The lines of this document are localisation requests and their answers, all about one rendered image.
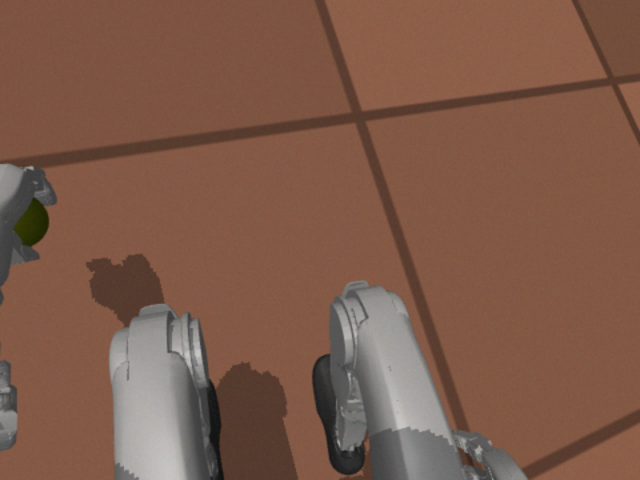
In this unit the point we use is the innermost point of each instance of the left robot foot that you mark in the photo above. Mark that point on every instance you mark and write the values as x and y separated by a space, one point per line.
214 436

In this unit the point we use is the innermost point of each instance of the left robot arm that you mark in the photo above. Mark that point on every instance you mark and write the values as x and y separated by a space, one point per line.
8 392

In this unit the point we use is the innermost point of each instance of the left robot hand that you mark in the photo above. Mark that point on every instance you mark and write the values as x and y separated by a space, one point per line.
18 186

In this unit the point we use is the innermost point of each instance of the ball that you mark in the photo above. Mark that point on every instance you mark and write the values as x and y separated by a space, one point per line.
33 225

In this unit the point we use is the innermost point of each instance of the right robot foot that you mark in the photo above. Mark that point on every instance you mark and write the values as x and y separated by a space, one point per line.
344 462

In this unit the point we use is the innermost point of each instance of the right robot hand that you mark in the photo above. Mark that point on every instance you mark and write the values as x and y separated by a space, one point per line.
498 464

